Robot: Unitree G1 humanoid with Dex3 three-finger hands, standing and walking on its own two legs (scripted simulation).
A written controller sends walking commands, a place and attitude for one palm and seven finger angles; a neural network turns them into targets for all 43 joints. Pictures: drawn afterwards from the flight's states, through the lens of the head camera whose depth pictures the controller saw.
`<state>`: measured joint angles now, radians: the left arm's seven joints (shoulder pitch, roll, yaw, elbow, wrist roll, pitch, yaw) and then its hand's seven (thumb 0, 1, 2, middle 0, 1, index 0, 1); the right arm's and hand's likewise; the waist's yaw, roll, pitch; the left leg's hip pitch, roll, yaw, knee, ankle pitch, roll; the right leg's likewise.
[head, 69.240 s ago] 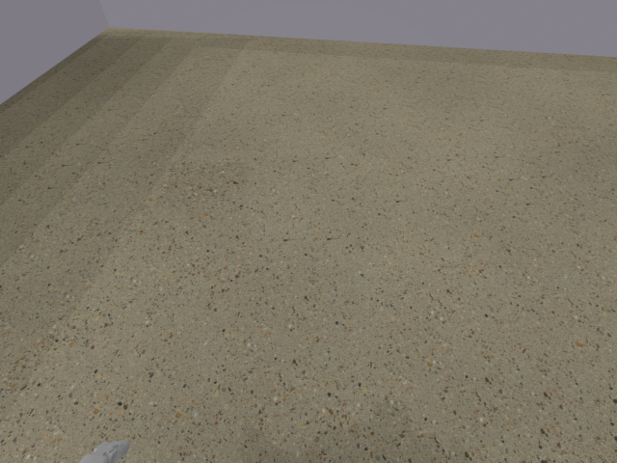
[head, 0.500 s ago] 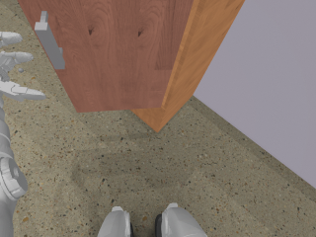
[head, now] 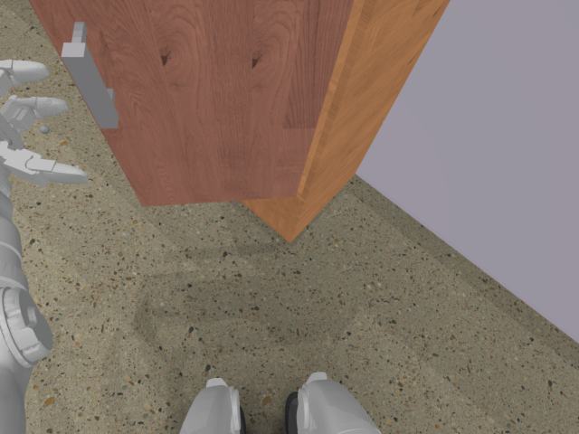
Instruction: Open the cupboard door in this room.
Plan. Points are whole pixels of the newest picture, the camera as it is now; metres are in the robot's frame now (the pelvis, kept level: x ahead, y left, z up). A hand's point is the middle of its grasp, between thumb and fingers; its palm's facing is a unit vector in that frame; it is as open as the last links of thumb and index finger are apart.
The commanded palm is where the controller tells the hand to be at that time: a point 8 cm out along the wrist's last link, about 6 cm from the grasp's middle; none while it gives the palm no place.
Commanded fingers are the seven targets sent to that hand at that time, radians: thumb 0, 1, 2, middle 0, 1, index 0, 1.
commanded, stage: move the hooked fingers beside the handle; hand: left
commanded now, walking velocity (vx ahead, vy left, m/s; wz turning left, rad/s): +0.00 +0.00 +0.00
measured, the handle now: (95, 78) +0.57 +0.23 +0.07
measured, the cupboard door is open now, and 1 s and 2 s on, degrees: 48 48 50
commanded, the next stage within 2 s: slide the fingers in behind the handle in 0.30 s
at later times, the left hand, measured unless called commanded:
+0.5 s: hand (46, 127) +0.49 +0.27 +0.07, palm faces +0.08 -1.00 -0.03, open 14.0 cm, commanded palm +0.47 +0.31 +0.07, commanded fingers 0.00 -0.50 0.30 -0.30 -1.20 -0.30 -1.20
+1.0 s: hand (75, 131) +0.49 +0.25 +0.06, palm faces +0.07 -1.00 -0.02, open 14.0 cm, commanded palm +0.47 +0.28 +0.07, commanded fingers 0.00 -0.50 0.30 -0.30 -1.20 -0.30 -1.20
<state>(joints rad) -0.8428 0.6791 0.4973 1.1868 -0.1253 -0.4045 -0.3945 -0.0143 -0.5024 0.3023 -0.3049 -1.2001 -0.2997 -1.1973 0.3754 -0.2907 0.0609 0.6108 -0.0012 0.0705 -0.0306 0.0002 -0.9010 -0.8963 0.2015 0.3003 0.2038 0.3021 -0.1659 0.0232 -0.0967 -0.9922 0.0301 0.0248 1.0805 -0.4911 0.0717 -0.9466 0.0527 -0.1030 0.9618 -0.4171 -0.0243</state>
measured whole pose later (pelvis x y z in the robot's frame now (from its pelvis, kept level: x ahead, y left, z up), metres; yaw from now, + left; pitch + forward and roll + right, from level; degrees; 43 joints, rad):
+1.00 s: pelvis +0.00 +0.00 +0.00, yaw +0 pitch +23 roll -5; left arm -0.82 0.60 0.44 1.15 -0.14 -0.41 -0.34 -0.01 -0.50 0.30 -0.30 -1.20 -0.30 -1.20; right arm 0.38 -0.28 0.05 0.62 0.00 0.07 -0.02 0.00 -0.90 -0.90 0.20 0.30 0.20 0.30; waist -0.16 0.03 -0.11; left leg -0.97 0.03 0.03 1.07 -0.49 0.07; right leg -0.94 0.05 -0.10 0.96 -0.42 -0.03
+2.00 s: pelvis +0.00 -0.01 +0.00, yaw +3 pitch +21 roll -4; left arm -0.81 0.45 0.26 1.13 -0.18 -0.47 -0.16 -0.01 -0.50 0.30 -0.19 -1.17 -0.16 -1.19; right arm 0.36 -0.27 0.02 0.70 -0.02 0.03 0.01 0.00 -0.90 -0.90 0.20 0.30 0.20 0.30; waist -0.10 0.04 -0.12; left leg -0.95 0.00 -0.01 1.06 -0.48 0.06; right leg -0.90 0.02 -0.14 0.96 -0.43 -0.04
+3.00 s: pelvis +0.00 -0.01 +0.00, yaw +1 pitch +22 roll -4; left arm -0.79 0.55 0.43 1.15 -0.14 -0.44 -0.32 -0.01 -0.50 0.30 -0.29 -1.20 -0.28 -1.20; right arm 0.36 -0.27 0.05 0.64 0.00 0.06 -0.02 0.00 -0.90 -0.90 0.20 0.30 0.20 0.30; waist -0.14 0.03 -0.12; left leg -0.95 0.02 0.02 1.06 -0.49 0.06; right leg -0.91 0.05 -0.10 0.96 -0.43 -0.03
